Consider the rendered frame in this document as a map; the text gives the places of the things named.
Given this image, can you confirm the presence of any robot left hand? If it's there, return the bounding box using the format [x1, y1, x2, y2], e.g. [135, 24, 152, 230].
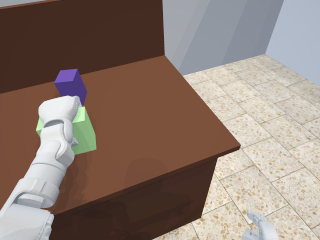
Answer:
[38, 95, 82, 147]

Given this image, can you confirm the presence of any robot left upper arm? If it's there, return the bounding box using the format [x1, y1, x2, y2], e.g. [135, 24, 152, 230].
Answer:
[0, 203, 54, 240]

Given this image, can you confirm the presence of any left robot forearm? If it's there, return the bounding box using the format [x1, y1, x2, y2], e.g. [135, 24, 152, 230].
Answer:
[0, 116, 75, 222]

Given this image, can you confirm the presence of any robot right hand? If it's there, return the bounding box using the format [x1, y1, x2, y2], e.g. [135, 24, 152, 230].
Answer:
[242, 210, 280, 240]

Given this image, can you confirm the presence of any table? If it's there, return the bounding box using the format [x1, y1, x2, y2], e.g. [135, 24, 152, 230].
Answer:
[0, 0, 241, 240]

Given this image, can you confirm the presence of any sponge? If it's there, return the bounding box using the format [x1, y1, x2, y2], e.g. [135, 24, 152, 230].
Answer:
[36, 106, 97, 155]

